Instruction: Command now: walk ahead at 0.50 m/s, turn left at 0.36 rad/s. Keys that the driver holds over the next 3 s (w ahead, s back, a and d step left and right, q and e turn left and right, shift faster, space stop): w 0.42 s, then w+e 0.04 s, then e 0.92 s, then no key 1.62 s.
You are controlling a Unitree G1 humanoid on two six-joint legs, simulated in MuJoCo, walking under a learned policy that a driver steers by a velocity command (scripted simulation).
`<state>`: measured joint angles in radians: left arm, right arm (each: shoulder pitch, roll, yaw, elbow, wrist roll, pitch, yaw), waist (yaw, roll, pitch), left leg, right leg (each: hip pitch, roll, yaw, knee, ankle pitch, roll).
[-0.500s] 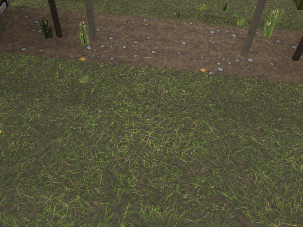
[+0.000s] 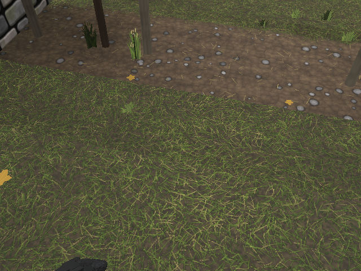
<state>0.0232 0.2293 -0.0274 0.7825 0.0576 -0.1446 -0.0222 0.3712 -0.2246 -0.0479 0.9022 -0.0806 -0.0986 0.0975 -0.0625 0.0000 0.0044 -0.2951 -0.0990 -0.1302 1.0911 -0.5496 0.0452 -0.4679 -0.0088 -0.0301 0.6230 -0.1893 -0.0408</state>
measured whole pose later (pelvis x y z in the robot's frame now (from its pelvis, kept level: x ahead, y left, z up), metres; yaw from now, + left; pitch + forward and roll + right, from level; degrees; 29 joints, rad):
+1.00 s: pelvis +0.52 -0.01 -0.16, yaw -12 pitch +1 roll +4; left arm 0.18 0.27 0.07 0.87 0.07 -0.07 -0.02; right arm 0.53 -0.16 0.05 0.95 -0.04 -0.05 0.04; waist -0.08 -0.06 0.02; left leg -0.36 0.03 0.05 1.82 -0.88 -0.13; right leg -0.33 -0.02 -0.04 0.41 -0.09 -0.08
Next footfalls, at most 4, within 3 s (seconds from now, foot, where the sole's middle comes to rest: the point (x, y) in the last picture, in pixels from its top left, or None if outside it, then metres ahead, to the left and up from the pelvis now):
0.38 left None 0.28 0.14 -0.76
0.92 right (205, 258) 0.61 -0.11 -0.94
1.30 left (158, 235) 0.73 0.09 -0.94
1.70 right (202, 264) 0.59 -0.10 -0.94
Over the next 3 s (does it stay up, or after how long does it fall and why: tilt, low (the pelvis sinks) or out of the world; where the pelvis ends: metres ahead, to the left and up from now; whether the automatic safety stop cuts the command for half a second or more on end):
stays up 0.66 0.03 -0.17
